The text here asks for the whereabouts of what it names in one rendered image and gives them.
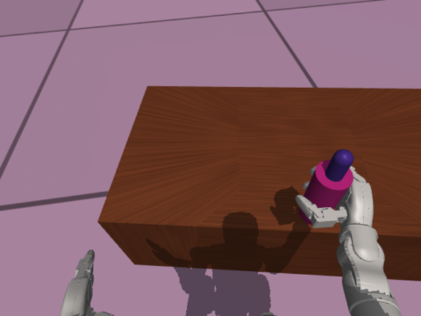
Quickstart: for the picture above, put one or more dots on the right robot arm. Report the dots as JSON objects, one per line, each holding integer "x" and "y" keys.
{"x": 365, "y": 284}

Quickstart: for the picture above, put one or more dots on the right robot hand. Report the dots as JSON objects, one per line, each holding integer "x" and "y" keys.
{"x": 356, "y": 206}

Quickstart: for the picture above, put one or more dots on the bottle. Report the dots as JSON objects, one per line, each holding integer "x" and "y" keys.
{"x": 330, "y": 181}

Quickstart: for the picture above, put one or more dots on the left robot hand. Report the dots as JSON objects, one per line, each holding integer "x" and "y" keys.
{"x": 78, "y": 294}

